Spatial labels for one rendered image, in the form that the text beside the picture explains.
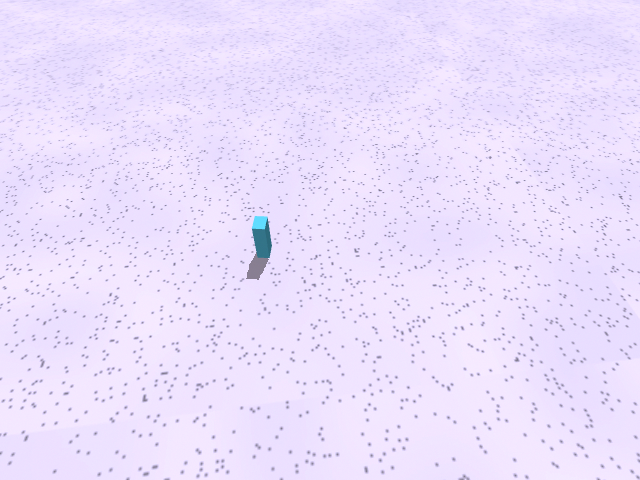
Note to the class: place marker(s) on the carton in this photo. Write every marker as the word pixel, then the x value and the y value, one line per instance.
pixel 262 238

